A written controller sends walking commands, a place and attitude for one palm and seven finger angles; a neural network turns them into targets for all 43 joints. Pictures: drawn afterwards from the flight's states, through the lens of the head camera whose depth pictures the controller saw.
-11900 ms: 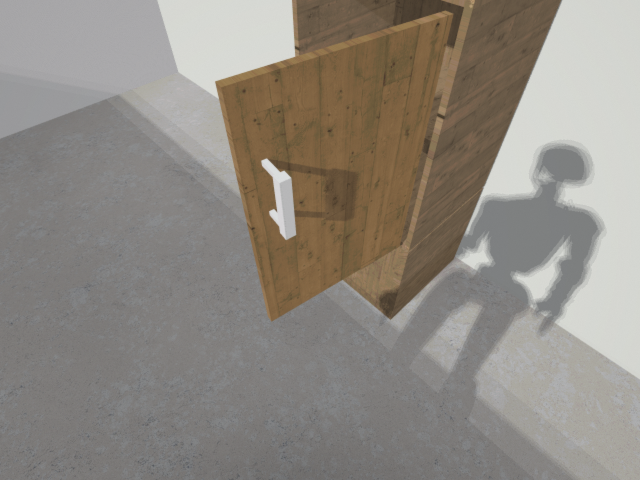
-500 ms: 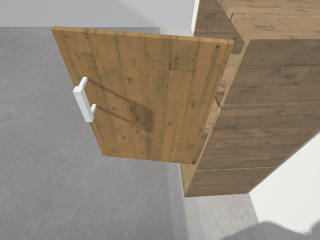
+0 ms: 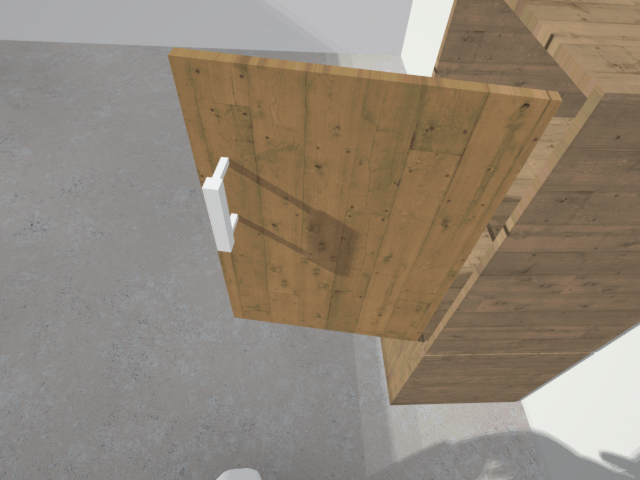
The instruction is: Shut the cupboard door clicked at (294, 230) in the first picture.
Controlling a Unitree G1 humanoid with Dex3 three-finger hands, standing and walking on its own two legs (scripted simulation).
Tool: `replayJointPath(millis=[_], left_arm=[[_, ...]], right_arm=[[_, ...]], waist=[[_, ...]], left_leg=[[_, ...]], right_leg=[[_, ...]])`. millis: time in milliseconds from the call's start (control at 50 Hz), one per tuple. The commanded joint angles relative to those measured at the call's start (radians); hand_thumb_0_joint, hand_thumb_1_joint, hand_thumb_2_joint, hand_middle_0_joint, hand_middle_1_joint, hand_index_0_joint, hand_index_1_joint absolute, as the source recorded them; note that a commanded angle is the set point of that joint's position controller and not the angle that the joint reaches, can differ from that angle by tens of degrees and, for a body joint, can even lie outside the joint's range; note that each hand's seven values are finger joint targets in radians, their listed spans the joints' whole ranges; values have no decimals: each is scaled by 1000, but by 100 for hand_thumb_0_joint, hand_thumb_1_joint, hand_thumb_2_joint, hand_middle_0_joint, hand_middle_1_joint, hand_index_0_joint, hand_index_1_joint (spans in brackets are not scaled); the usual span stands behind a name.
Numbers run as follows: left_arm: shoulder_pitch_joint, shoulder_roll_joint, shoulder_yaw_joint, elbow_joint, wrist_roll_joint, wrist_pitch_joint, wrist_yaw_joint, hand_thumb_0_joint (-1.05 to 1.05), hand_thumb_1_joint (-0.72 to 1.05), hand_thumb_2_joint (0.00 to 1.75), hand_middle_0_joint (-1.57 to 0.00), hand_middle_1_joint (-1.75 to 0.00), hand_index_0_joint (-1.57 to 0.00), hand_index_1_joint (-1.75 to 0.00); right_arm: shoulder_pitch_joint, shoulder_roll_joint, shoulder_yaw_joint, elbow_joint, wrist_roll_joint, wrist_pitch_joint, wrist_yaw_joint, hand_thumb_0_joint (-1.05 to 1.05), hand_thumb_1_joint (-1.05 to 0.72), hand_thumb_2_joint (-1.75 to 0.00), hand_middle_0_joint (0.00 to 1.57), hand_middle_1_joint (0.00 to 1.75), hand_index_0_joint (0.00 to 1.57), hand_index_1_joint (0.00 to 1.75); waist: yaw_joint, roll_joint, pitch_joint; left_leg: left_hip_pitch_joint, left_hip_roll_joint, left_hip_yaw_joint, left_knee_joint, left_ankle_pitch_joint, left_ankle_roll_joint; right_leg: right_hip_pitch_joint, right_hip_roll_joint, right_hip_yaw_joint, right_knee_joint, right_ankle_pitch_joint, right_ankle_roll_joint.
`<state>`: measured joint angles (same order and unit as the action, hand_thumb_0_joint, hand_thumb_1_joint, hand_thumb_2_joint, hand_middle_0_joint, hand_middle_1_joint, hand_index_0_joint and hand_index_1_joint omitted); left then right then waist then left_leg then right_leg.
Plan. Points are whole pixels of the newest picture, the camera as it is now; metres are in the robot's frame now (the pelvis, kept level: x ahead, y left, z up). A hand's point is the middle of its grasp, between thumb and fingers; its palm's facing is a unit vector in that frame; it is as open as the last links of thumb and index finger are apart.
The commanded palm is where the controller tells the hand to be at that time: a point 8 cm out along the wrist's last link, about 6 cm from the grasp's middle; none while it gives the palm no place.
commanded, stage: come to a stop and stand still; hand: left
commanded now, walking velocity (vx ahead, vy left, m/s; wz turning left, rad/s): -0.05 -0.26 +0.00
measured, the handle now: (224, 206) +0.43 +0.18 +0.08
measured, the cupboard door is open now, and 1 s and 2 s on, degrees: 81 81 81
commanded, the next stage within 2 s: look again from close up in 0.70 s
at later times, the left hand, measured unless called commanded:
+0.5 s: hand out of the picture +0.00 +0.16 -0.16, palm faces +0.03 -0.99 -0.17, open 7.3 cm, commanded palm none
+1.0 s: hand out of the picture -0.02 +0.18 -0.15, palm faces -0.01 -0.98 -0.22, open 7.4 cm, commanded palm none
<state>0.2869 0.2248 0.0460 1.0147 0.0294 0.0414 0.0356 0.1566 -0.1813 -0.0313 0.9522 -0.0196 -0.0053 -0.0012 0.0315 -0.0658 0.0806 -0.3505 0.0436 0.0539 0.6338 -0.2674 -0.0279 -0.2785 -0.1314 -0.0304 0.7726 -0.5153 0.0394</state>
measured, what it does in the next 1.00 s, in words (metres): steps on the spot: right foot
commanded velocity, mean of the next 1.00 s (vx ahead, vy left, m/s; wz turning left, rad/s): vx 0.00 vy -0.03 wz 0.00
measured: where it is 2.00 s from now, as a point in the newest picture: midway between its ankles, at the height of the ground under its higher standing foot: outside the picture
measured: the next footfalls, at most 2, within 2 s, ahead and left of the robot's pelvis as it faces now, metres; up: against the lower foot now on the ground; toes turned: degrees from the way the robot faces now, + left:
right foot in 0.24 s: +0.01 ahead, -0.10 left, +0.00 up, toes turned -4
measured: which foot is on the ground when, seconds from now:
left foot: down 0.00-1.00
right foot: up 0.00-0.22, down 0.24-1.00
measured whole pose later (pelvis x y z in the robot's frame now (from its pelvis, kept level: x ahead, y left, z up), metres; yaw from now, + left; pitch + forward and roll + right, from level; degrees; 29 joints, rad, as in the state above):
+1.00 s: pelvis -0.02 +0.01 +0.02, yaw -1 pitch -1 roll +0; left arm 0.30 0.14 -0.02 1.10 0.02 -0.02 0.04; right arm 0.32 -0.15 0.02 1.08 -0.02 -0.01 -0.02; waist -0.01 0.03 0.01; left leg -0.21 -0.01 0.07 0.49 -0.26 0.03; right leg -0.20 -0.01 -0.06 0.51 -0.29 -0.02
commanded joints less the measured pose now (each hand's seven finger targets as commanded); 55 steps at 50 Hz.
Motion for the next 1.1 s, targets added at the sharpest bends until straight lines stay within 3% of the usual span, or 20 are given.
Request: replayJointPath(millis=[0,60,120,180,200,220,240,260,320,380,420,460,520,680,700,720,740,840,980,1080], left_arm=[[39,33,9,-61,-9,-15,2,0,90,90,-20,-30,-20,-30],[63,36,8,-38,-16,-7,-21,0,90,90,-20,-30,-20,-30],[47,29,9,-50,-14,-4,-30,0,90,90,-20,-30,-20,-30],[109,22,9,-36,-10,-16,-30,0,90,90,-20,-30,-20,-30],[136,44,14,-33,-4,-21,-26,0,90,90,-20,-30,-20,-30],[129,104,18,-33,5,-29,-21,0,90,90,-20,-30,-20,-30],[87,133,16,-51,2,-33,-18,0,90,90,-20,-30,-20,-30],[43,118,8,-60,2,-39,-17,0,90,90,-20,-30,-20,-30],[-9,60,-2,-53,-5,-53,-11,0,90,90,-20,-30,-20,-30],[27,54,-6,-26,-7,-59,-9,0,90,90,-20,-30,-20,-30],[36,46,-12,-6,-16,-61,-7,0,90,90,-20,-30,-20,-30],[67,5,-20,13,-25,-61,-8,0,90,90,-20,-30,-20,-30],[55,9,-24,51,-25,-56,-7,0,90,90,-20,-30,-20,-30],[69,-2,-37,88,-21,-61,-7,0,90,90,-20,-30,-20,-30],[144,27,-41,118,-5,-92,42,0,90,90,-20,-30,-20,-30],[95,78,-33,67,-17,-99,34,0,90,90,-20,-30,-20,-30],[51,61,-38,55,-17,-97,23,0,90,90,-20,-30,-20,-30],[54,7,-49,52,-17,-83,10,0,90,90,-20,-30,-20,-30],[69,13,-48,43,-17,-69,1,0,90,90,-20,-30,-20,-30],[69,19,-47,40,-19,-69,0,0,90,90,-20,-30,-20,-30]], right_arm=[[70,-191,-27,-12,-18,-15,-30,0,-90,-90,20,30,20,30],[19,-159,-20,-17,-18,4,-34,0,-90,-90,20,30,20,30],[53,-185,-41,-6,-21,15,-41,0,-90,-90,20,30,20,30],[40,-170,-41,-3,-13,22,-39,0,-90,-90,20,30,20,30],[43,-142,-36,-7,-5,24,-34,0,-90,-90,20,30,20,30],[38,-74,-23,-21,5,28,-28,0,-90,-90,20,30,20,30],[1,-56,-12,-38,3,31,-22,0,-90,-90,20,30,20,30],[9,-60,-14,-26,1,31,-16,0,-90,-90,20,30,20,30],[55,-40,-7,37,1,30,-16,0,-90,-90,20,30,20,30],[81,-10,5,67,6,18,-19,0,-90,-90,20,30,20,30],[119,-1,14,96,7,3,-25,0,-90,-90,20,30,20,30],[142,-41,17,120,1,-23,-36,0,-90,-90,20,30,20,30],[107,-34,26,148,7,-22,-44,0,-90,-90,20,30,20,30],[152,-16,29,172,10,-16,-43,0,-90,-90,20,30,20,30],[64,-81,21,113,19,-35,-30,0,-90,-90,20,30,20,30],[139,-21,26,83,14,-21,-24,0,-90,-90,20,30,20,30],[171,-23,23,97,9,-21,-24,0,-90,-90,20,30,20,30],[199,-40,32,84,6,-26,-21,0,-90,-90,20,30,20,30],[204,-50,37,85,3,-27,-20,0,-90,-90,20,30,20,30],[209,-49,38,98,4,-33,-22,0,-90,-90,20,30,20,30]], waist=[[-25,302,-68],[-20,336,-84],[-37,258,-115],[-5,175,-111],[6,81,-119],[0,-135,-93],[7,-189,-53],[-7,-123,-72],[-40,-91,-28],[-31,-39,-29],[-42,4,-51],[-15,143,-82],[-6,207,-49],[-17,62,-3],[7,130,-38],[-59,110,-109],[-68,144,-93],[-52,20,-7],[-33,49,67],[-27,60,13]], left_leg=[[65,302,-335,-351,328,211],[97,239,-222,-318,318,185],[131,258,-232,-296,321,190],[40,209,-186,-238,167,141],[-20,141,-130,-168,51,96],[-108,22,-7,-39,-133,31],[-106,-13,-3,65,-225,20],[-58,-8,-41,141,-222,25],[-37,-1,-31,193,-127,23],[42,-5,-4,-7,-82,11],[168,-1,-20,-218,64,14],[225,94,-113,-263,367,51],[176,96,-105,-272,353,66],[172,65,-87,-326,144,49],[154,62,-39,-82,260,25],[139,21,-59,-105,0,33],[151,25,-68,-159,5,37],[106,49,-100,-221,64,61],[54,43,-117,-302,-32,73],[88,47,-110,-305,25,77]], right_leg=[[-92,60,40,205,-69,-42],[-78,78,10,124,0,-34],[-40,106,-14,-6,18,-42],[114,122,-27,-266,202,-48],[179,82,40,-403,247,-52],[166,-77,241,-519,208,-95],[60,-167,312,-570,229,-156],[7,-159,282,-568,173,-205],[21,-75,164,-508,418,-202],[63,-54,117,-451,528,-203],[50,-30,112,-389,529,-162],[73,40,74,-345,489,-96],[132,36,63,-388,442,-71],[131,25,67,-471,383,-76],[108,-41,132,-420,874,-46],[137,-81,168,-419,701,-87],[99,-57,140,-405,531,-115],[34,28,86,-400,242,-105],[5,41,89,-399,158,-100],[43,37,84,-386,226,-94]])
